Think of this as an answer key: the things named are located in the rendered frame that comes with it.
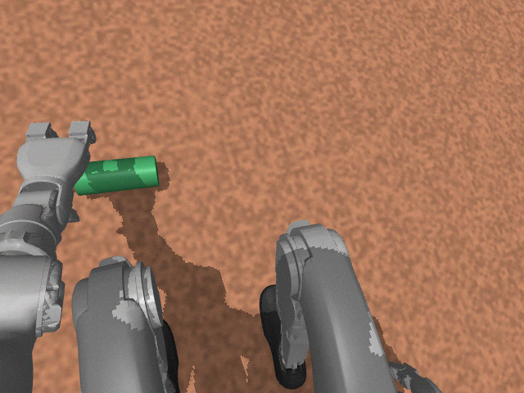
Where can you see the right robot foot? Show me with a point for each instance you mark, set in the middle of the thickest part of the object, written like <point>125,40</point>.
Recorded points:
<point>287,377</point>

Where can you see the right robot hand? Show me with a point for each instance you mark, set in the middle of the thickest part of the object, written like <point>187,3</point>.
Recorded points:
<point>409,378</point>

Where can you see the bottle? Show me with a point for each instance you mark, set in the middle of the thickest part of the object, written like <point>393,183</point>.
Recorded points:
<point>118,175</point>

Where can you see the left robot arm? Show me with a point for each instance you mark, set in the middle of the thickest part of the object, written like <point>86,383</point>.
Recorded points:
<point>31,289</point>

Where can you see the left robot hand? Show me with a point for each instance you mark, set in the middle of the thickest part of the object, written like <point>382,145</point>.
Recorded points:
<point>45,154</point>

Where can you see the left robot foot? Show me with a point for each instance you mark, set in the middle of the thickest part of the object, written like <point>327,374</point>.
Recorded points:
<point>172,357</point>

